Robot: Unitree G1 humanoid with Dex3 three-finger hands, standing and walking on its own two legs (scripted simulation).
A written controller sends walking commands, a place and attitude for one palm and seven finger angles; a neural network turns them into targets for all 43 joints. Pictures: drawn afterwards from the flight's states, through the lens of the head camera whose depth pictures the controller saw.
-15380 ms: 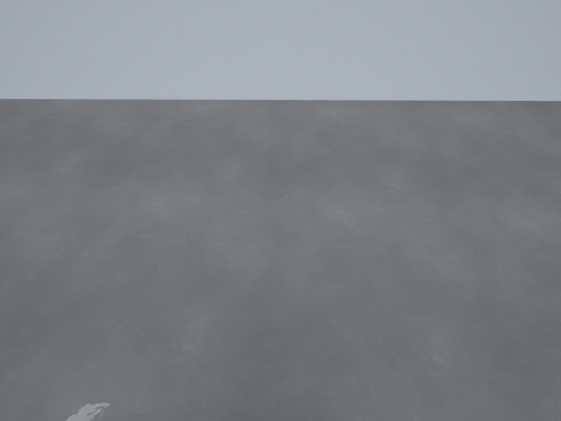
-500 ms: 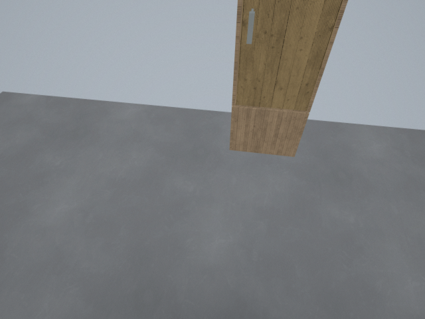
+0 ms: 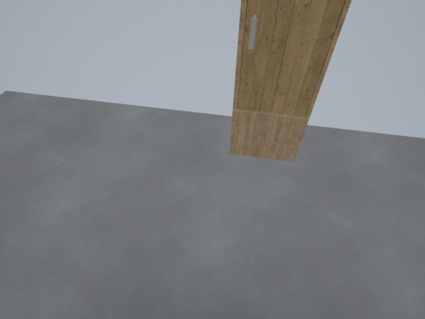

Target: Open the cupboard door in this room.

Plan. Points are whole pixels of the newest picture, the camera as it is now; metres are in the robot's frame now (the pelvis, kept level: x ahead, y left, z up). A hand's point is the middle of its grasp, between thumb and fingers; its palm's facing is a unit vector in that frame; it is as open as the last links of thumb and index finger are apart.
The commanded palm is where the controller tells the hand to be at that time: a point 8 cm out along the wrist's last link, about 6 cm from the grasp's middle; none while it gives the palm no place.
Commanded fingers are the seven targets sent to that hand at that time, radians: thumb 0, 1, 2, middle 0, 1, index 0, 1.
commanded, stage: look at it before walking up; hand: left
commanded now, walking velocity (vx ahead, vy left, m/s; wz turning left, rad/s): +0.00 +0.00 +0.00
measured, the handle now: (253, 31) +1.20 -0.09 +0.04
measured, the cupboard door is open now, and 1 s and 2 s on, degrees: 0 0 0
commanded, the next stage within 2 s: walk to a spot facing it in 0.36 s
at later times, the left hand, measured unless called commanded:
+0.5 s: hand out of the picture -0.01 +0.19 -0.17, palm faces +0.02 -0.98 -0.20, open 7.3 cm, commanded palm none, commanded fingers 0.00 0.90 0.90 -0.20 -0.30 -0.20 -0.30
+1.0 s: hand (155, 316) +0.17 +0.14 -0.18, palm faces -0.15 -0.96 -0.25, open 7.3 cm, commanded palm none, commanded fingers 0.00 0.90 0.90 -0.20 -0.30 -0.20 -0.30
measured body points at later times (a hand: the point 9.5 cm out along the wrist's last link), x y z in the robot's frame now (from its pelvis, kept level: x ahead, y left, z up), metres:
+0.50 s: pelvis -0.01 +0.01 +0.00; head +0.00 +0.01 +0.45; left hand -0.01 +0.24 -0.16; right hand -0.04 -0.21 -0.16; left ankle -0.05 +0.12 -0.74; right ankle +0.01 -0.09 -0.74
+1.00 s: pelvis +0.08 -0.04 -0.02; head +0.11 -0.07 +0.42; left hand +0.17 +0.19 -0.16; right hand +0.05 -0.29 -0.19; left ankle +0.02 +0.11 -0.66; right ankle +0.09 -0.13 -0.74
